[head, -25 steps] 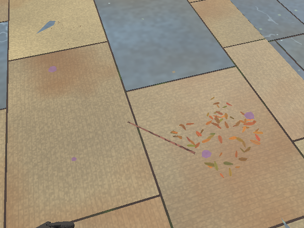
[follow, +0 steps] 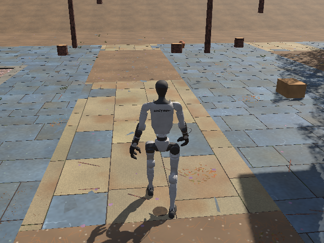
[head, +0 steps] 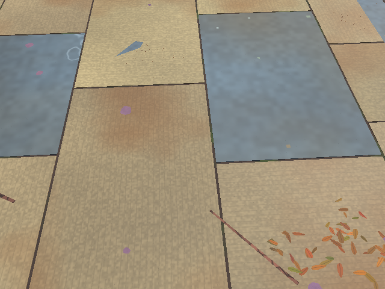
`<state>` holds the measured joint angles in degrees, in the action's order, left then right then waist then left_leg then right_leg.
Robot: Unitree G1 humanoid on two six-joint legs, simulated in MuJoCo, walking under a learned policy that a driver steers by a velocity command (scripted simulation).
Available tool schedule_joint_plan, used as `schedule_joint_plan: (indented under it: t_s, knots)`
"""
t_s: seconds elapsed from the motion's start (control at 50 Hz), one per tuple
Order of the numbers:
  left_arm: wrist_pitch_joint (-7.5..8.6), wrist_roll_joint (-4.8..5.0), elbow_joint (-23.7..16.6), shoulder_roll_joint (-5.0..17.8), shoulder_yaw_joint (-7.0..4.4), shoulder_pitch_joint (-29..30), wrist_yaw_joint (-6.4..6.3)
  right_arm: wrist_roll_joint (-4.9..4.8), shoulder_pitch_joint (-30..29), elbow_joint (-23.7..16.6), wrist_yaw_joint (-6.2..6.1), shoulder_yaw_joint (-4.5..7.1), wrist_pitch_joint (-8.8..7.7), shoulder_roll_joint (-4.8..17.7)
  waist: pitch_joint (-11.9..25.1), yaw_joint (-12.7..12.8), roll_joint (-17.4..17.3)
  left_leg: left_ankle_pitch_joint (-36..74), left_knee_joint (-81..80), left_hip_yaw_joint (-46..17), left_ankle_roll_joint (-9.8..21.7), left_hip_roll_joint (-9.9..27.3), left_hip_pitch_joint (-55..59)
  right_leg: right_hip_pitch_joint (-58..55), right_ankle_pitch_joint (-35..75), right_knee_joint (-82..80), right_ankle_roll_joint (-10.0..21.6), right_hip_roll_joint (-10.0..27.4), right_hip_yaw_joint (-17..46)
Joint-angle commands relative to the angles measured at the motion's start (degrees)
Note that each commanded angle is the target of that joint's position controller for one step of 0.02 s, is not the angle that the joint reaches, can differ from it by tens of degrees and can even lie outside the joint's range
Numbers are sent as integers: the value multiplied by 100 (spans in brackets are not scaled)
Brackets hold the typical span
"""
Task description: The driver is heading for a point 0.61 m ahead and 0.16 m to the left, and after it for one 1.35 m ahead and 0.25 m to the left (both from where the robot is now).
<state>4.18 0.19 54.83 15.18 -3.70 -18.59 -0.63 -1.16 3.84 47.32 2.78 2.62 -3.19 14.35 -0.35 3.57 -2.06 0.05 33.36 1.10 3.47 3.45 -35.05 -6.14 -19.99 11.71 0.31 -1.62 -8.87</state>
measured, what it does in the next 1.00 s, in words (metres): walks ahead, turning left: left foot, then right foot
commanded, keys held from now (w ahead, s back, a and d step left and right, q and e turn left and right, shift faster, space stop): w+q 0.48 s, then q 0.44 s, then e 0.08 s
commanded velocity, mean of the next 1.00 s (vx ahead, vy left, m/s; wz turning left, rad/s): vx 0.35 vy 0.00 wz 0.54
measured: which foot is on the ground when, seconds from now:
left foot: up 0.00-0.04, down 0.06-0.54, up 0.56-0.98, down 1.00-1.00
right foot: down 0.00-0.08, up 0.10-0.52, down 0.54-1.00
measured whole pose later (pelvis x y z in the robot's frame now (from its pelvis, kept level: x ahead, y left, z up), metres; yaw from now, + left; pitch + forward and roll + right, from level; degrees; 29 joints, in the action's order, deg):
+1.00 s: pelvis +0.44 +0.07 +0.00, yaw +34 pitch +2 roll -2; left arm 1.0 1.3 47.0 18.0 -4.4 -8.9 -0.2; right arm -0.5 7.3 33.3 1.0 4.8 3.0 17.3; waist -3.1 2.3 -0.4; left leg -8.3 30.8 0.9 1.3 2.3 -21.8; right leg 11.1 -17.6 28.0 -1.7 4.9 -12.0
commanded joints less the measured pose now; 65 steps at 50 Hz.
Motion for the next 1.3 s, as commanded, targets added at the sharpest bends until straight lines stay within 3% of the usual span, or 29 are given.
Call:
schedule_joint_plan:
  t_s: [0.02,0.04,0.06,0.08,0.1,0.12,0.14,0.18,0.24,0.36,0.46,0.52,0.54,0.56,0.58,0.6,0.64,0.72,0.8,0.94,0.98,1.0,1.02,1.04,1.06,1.08,1.12,1.18,1.3]
  knots:
    - [-91,37,-257,1127,-257,103,-103,16,-124,-525,85,211,-76,665,42,-352,757,-804,33,419,286,-377,433,-191,5602,1069,613,1732,114]
    - [-154,34,-307,1133,-249,206,-141,11,677,-342,73,353,-64,881,465,-796,692,-675,-192,549,444,-637,1485,54,6096,2142,456,1551,-83]
    - [-151,-12,-417,1066,-203,160,-183,5,1643,-132,-9,549,-37,1305,1015,-1190,333,-510,-260,-200,732,-329,3193,1209,5113,3671,240,1328,-135]
    - [15,-187,-672,291,54,-384,-67,-28,1995,-96,-81,688,-19,1930,1669,-788,-1118,-1100,-540,-3177,1800,1163,5439,3841,829,5916,-171,261,33]
    - [278,-45,-689,479,61,-108,36,-21,2127,-168,-80,554,-41,1595,2291,-947,-893,-1615,-1492,-4896,2122,1625,6060,4815,-1309,6755,-126,-153,1223]
    - [433,181,-847,822,-41,483,109,27,1951,-168,-100,467,-63,1271,1589,-1073,-605,-1450,-1573,-4023,1759,1406,5628,5339,-919,6865,25,219,1468]
    - [506,188,-934,799,-21,763,100,22,1586,-253,-115,424,-90,1100,1036,-920,-170,-1048,-1587,-3245,1542,1159,4780,5287,-407,6466,103,485,1389]
    - [435,-16,-923,834,-111,814,18,82,938,-462,-131,315,-93,786,437,-454,122,-101,-1832,-2340,1342,778,3168,4489,78,5565,26,813,1348]
    - [230,-94,-1004,631,-110,714,-11,72,870,-573,-211,340,-99,899,287,-229,-62,378,-2111,-1926,1388,572,2299,4044,345,4786,-214,825,1237]
    - [233,-52,-1419,380,-1,1934,44,-2,1382,-521,-365,412,-35,1097,46,-668,-247,-214,-2055,-1467,943,131,1849,3563,2459,2281,-398,344,1106]
    - [335,34,-1613,704,-82,2177,153,-31,1671,-447,-403,409,48,1032,54,-685,-383,-652,-1399,-2233,791,444,2566,3302,2114,1575,-234,224,1365]
    - [429,-97,-1421,1009,-229,1222,118,20,1457,-609,-424,352,107,833,490,-137,-472,261,-72,-2193,394,-9,2568,1895,2050,1182,156,343,1301]
    - [437,-228,-1382,1379,-317,448,77,111,1443,-793,-430,249,102,559,1333,149,136,-502,1522,-1700,108,-418,1876,423,3000,1509,520,1336,2110]
    - [322,-284,-1243,1700,-386,129,86,-9,2434,-922,-435,159,65,253,2086,-294,2129,-3754,3286,-1037,-277,-1167,-27,-1308,3566,1331,1573,2724,4430]
    - [261,-103,-1355,1171,-274,214,114,-29,2583,-756,-442,262,77,895,2030,-232,1678,-3826,4124,-1251,-409,-676,-534,-1192,3197,1271,1595,2823,4816]
    - [201,-79,-1477,788,-163,467,86,-28,1998,-819,-446,359,146,1194,1374,-68,1108,-3440,4384,-1135,-522,-521,-720,-579,3549,1293,1366,2541,3766]
    - [76,-124,-1481,630,-92,943,63,39,1441,-983,-477,418,285,1158,689,-236,617,-2927,4052,-823,-655,-175,-501,680,4375,1187,1155,2030,2493]
    - [18,-155,-1367,841,-171,1227,18,-41,1382,-1228,-452,330,510,628,405,-464,1034,-2381,3050,-430,-719,13,18,1596,4244,515,1272,1790,1522]
    - [-99,-62,-1335,998,-237,1391,-67,15,1081,-1398,-366,314,536,626,673,-419,861,-1352,2012,-313,-672,113,379,1435,3890,357,1281,1887,945]
    - [-268,126,-1154,1278,-322,1176,7,45,383,-1787,-143,375,613,727,359,-222,903,-1458,387,64,-302,-86,1048,1184,3023,809,974,2009,593]
    - [-286,211,-1027,1158,-260,1139,43,88,702,-1674,-170,400,558,726,448,-459,711,-621,-867,129,-53,-350,2017,1377,2883,1499,672,1733,460]
    - [-252,85,-928,857,-147,825,84,127,970,-1617,-255,491,526,1092,781,-469,76,1210,-1156,-459,142,86,3109,1904,2229,2243,267,1339,141]
    - [-187,-250,-1079,384,80,688,186,286,1074,-1732,-374,488,511,1495,1259,-319,-1326,3783,-766,-2097,861,1640,4460,3324,-902,3622,-261,726,-66]
    - [-227,-142,-999,431,83,738,203,351,973,-1659,-362,246,430,829,1704,-459,-1082,3363,-886,-2309,1609,2080,3960,3397,-2060,4263,-462,709,778]
    - [-293,35,-968,785,-8,968,200,333,877,-1551,-297,170,350,617,1393,-522,-661,2966,-961,-1836,1497,1690,3657,3365,-1980,4499,-503,784,1012]
    - [-341,104,-951,788,-25,1026,170,311,685,-1420,-276,173,291,642,1111,-437,-612,2577,-977,-1466,1219,1411,3541,3541,-1845,4411,-491,795,1071]
    - [-468,39,-784,882,-73,895,51,286,253,-1332,-298,205,248,788,817,-289,-552,2288,-1141,-1024,988,1255,2892,3148,-1248,4235,-582,772,1155]
    - [-574,86,-742,899,-114,691,-32,275,5,-1244,-411,296,287,977,691,-200,-609,1891,-1242,-600,1014,1190,2506,2859,-770,4248,-643,571,874]
    - [-702,81,-1013,696,-113,967,-32,236,-22,-996,-549,349,404,908,481,-390,-582,571,-1431,-544,1088,1505,2557,2963,-625,3875,-422,628,699]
